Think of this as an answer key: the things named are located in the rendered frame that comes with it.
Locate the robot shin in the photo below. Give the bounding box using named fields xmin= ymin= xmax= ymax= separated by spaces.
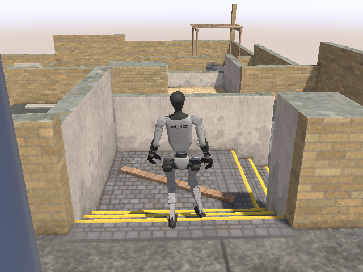
xmin=167 ymin=182 xmax=176 ymax=221
xmin=190 ymin=176 xmax=204 ymax=214

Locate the robot left shin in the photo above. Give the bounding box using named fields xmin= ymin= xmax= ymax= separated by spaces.
xmin=167 ymin=182 xmax=176 ymax=221

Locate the left robot hand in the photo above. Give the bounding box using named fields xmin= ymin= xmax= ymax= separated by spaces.
xmin=147 ymin=154 xmax=161 ymax=164

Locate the right robot forearm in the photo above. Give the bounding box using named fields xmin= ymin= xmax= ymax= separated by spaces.
xmin=201 ymin=138 xmax=212 ymax=159

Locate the right robot hand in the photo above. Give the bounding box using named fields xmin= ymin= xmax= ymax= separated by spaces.
xmin=200 ymin=157 xmax=213 ymax=169

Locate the right robot upper arm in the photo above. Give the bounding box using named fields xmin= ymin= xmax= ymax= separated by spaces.
xmin=191 ymin=115 xmax=206 ymax=147

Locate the left robot upper arm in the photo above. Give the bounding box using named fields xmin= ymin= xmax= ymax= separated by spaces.
xmin=153 ymin=116 xmax=167 ymax=147

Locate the left robot forearm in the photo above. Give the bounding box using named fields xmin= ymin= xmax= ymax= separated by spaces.
xmin=149 ymin=139 xmax=158 ymax=157

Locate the robot right shin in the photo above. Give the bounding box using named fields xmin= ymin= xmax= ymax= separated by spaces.
xmin=190 ymin=176 xmax=204 ymax=214

